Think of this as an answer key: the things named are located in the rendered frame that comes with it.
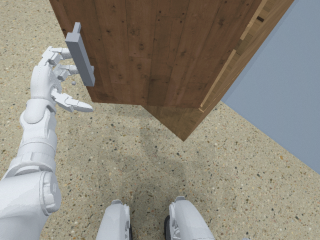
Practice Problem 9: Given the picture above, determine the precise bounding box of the left robot upper arm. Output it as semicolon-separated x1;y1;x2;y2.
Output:
0;170;62;240

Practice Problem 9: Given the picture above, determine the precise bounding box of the handle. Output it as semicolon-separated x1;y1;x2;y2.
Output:
65;22;95;87

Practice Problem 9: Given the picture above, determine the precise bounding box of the right robot shin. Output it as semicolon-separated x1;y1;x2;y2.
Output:
169;196;185;240

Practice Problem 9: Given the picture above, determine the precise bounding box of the cupboard door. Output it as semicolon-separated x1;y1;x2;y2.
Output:
49;0;262;109

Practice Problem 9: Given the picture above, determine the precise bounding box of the left robot hand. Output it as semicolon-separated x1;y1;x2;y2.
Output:
30;46;94;113

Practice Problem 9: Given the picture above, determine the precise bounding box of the left robot forearm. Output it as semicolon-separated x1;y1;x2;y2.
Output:
0;98;58;182

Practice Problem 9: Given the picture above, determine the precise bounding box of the left robot thigh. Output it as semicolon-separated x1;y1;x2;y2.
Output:
96;203;130;240

